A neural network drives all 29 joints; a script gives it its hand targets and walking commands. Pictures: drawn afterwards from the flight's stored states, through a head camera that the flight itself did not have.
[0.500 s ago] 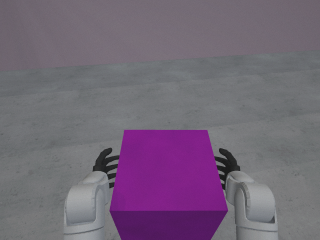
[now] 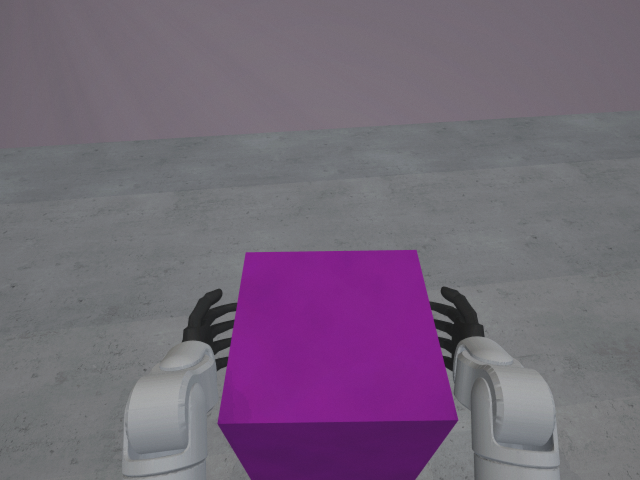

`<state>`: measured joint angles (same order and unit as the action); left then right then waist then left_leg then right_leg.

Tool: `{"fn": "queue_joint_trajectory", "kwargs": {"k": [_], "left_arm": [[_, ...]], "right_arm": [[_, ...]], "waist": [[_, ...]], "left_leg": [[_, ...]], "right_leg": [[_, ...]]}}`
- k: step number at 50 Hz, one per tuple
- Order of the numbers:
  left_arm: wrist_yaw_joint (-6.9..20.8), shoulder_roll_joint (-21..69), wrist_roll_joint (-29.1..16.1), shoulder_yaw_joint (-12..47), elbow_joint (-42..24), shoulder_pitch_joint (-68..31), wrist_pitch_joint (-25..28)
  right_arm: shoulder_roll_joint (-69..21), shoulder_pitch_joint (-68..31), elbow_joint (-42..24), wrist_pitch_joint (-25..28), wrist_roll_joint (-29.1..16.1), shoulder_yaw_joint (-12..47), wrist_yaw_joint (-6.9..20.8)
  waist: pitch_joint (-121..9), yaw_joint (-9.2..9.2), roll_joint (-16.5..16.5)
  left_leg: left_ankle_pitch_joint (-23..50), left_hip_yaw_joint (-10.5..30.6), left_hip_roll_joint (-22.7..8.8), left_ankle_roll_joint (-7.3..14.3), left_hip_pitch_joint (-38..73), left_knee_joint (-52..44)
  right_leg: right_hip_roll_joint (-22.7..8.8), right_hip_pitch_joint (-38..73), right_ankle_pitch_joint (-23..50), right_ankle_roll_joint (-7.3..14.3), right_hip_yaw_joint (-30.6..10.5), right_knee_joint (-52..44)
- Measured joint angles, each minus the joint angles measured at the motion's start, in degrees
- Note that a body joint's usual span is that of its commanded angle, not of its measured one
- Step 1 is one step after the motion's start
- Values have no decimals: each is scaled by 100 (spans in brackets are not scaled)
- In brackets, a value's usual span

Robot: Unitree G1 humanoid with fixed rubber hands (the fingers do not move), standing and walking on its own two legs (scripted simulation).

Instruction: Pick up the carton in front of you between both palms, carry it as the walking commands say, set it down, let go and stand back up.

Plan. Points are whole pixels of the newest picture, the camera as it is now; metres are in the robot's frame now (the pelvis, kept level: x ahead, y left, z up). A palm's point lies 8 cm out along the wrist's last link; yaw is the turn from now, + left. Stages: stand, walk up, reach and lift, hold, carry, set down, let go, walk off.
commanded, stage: carry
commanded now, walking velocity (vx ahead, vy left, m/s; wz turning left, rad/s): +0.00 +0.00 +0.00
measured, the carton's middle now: (332, 373) +0.28 +0.00 +0.02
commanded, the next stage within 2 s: none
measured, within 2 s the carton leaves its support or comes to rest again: neither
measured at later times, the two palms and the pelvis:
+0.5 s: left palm (203, 334) +0.29 +0.16 +0.09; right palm (452, 332) +0.30 -0.14 +0.09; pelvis +0.03 +0.01 +0.00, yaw +1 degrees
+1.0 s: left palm (201, 390) +0.24 +0.15 +0.06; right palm (464, 387) +0.24 -0.15 +0.06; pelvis -0.02 +0.00 +0.00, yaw +1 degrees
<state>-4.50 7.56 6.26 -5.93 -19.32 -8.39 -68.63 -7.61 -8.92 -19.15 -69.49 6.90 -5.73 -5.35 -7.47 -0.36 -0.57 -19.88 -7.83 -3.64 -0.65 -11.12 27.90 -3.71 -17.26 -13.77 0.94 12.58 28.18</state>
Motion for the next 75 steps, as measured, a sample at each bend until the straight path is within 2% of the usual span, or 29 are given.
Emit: {"fn": "queue_joint_trajectory", "kwargs": {"k": [9,22,30,37,52,68,71,75], "left_arm": [[9,5,107,-30,412,-57,-154],[0,11,79,-9,193,-93,-119],[3,10,85,-16,259,-84,-105],[28,-8,119,42,476,76,16],[183,-20,377,54,1315,213,992],[388,60,836,-456,3194,-401,2712],[391,75,846,-523,3266,-473,2904],[353,66,753,-468,3061,-428,2913]], "right_arm": [[-1,-15,452,-77,47,-78,41],[-5,-39,193,-64,22,-83,31],[-4,-32,257,-54,39,-79,37],[14,133,468,64,79,-21,64],[24,229,1365,1054,339,32,227],[-56,-364,3227,2774,797,-474,416],[-72,-440,3298,2962,806,-536,413],[-61,-388,3080,2963,707,-473,368]], "waist": [[-247,47,36],[-55,46,9],[-65,39,14],[-59,32,10],[-40,30,44],[157,46,49],[211,49,50],[241,49,48]], "left_leg": [[-115,-51,21,-38,107,236],[-117,-95,10,-47,114,201],[-350,-108,-5,9,53,262],[-262,-113,-20,9,4,334],[92,-149,-17,42,-103,182],[293,-161,8,94,-327,206],[310,-160,14,101,-363,216],[304,-156,18,107,-403,243]], "right_leg": [[-78,48,-246,-165,-152,386],[-69,57,-261,-161,-223,346],[-71,-19,-464,-125,-232,443],[-73,-39,-349,-90,-226,450],[-48,-86,91,-28,-240,143],[-68,-255,372,-6,-265,34],[-75,-287,394,-7,-268,35],[-84,-322,392,-13,-268,55]]}}
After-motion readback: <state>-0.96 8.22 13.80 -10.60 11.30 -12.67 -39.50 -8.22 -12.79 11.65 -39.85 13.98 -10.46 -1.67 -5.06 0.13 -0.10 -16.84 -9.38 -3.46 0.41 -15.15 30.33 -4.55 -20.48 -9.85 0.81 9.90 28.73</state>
